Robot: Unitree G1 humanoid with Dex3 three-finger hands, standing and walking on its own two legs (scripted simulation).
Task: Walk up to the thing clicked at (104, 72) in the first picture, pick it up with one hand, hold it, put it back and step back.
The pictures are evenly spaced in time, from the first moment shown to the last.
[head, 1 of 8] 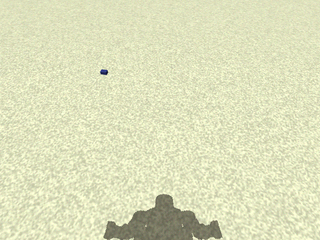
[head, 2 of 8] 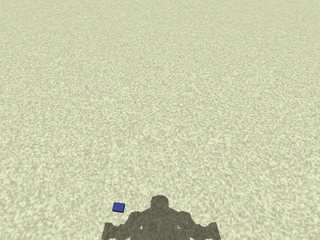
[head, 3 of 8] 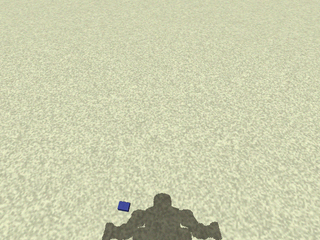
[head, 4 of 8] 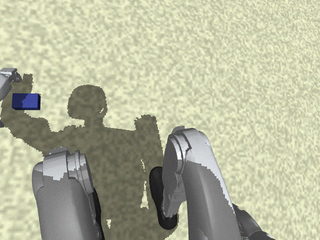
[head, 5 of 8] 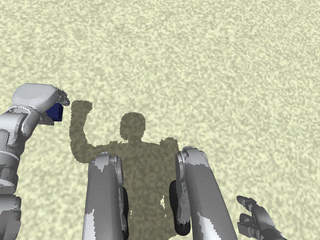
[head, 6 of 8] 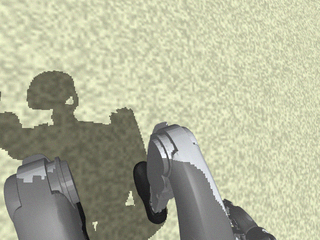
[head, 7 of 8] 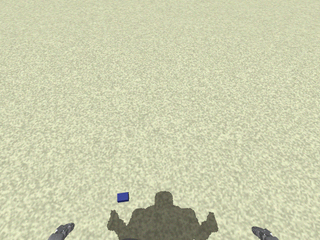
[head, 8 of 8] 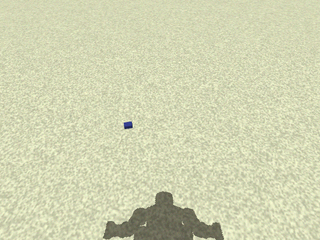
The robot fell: no
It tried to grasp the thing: yes
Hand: left
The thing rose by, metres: 0.69
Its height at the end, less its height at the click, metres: +0.00
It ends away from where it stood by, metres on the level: 0.01
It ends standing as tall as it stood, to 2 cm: yes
